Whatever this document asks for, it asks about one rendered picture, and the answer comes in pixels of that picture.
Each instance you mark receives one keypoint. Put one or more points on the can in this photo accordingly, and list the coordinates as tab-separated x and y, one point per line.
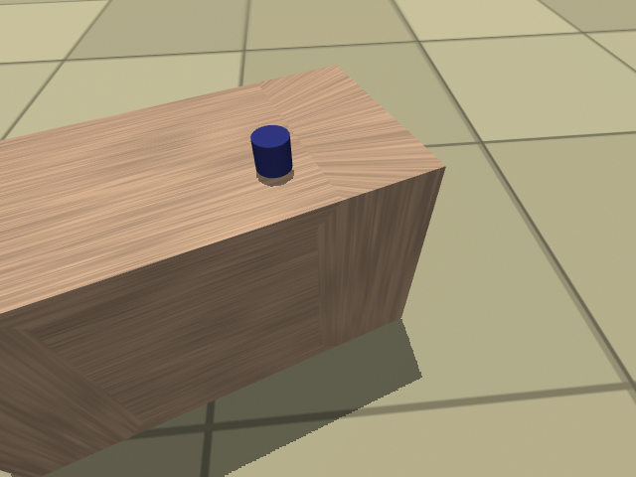
271	149

